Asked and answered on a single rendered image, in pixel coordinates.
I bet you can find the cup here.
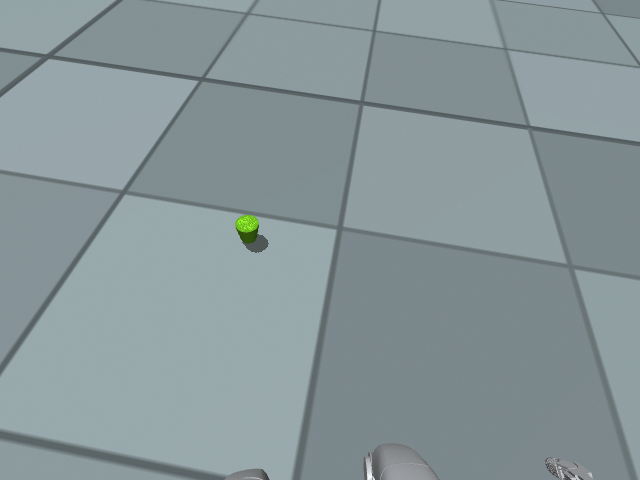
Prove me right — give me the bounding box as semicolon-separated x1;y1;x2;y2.
235;215;259;244

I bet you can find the right robot hand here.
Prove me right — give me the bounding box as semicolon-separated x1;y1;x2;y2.
545;458;594;480

